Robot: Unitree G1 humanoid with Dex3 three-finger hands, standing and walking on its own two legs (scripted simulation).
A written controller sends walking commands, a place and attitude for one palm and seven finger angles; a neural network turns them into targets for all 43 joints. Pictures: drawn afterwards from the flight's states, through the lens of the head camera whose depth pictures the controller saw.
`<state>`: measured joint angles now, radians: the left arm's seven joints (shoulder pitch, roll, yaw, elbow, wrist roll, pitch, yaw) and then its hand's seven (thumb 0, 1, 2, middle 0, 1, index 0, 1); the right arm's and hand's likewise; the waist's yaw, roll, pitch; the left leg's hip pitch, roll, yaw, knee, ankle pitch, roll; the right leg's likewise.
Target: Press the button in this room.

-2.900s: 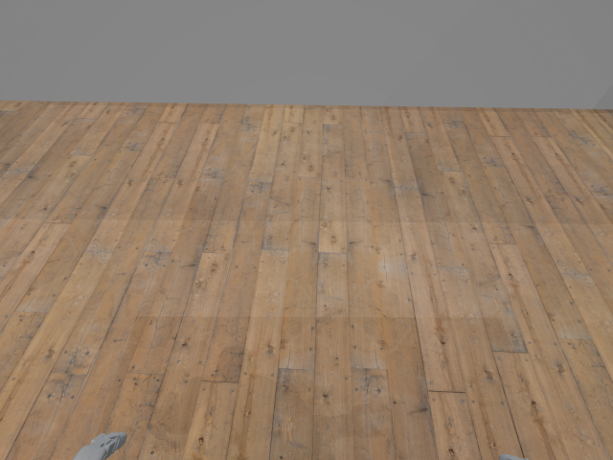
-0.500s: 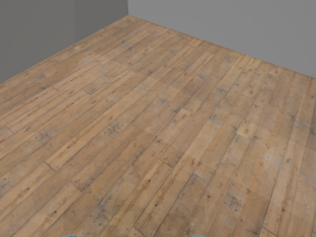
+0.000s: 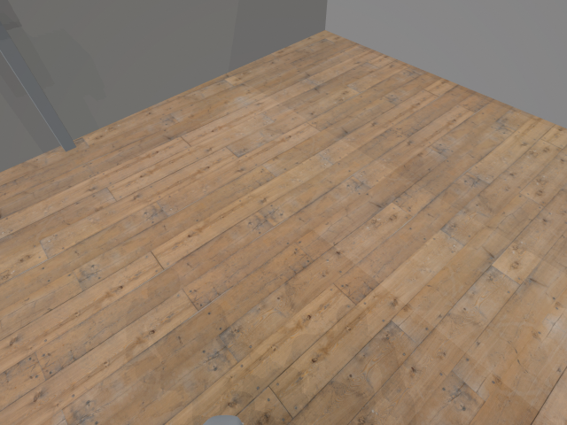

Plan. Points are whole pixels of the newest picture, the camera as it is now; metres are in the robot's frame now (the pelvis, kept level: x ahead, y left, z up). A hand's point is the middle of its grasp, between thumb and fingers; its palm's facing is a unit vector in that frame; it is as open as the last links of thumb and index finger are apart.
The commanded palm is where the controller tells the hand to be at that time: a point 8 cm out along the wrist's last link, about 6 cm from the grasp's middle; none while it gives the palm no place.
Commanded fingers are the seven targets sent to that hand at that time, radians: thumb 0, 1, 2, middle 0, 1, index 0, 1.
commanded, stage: turn or walk to find it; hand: left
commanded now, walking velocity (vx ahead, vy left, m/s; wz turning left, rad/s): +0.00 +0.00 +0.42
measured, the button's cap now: out of the picture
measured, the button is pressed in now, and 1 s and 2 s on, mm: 0 0 0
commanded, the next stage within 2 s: none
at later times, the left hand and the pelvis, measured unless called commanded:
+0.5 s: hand out of the picture +0.01 +0.26 -0.16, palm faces +0.22 -0.94 -0.25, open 7.4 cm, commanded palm none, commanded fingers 0.00 0.90 0.90 -0.20 -0.30 -0.20 -0.30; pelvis -0.04 +0.04 +0.00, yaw +11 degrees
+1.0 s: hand out of the picture -0.12 +0.24 -0.19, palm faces +0.46 -0.87 -0.20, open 7.4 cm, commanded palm none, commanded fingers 0.00 0.90 0.90 -0.20 -0.30 -0.20 -0.30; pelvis -0.08 +0.04 -0.01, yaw +26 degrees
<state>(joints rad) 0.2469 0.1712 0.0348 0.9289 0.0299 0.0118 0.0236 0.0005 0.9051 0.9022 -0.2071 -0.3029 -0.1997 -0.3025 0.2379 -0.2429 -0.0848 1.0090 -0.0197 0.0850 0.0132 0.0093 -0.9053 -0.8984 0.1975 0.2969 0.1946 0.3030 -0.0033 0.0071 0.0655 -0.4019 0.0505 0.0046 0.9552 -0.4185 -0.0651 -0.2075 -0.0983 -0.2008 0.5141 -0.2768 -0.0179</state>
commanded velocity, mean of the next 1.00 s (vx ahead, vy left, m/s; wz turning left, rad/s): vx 0.00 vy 0.00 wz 0.42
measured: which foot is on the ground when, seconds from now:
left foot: up 0.00-0.10, down 0.12-0.60, up 0.62-0.98, down 1.00-1.00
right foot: down 0.00-0.12, up 0.14-0.58, down 0.60-1.00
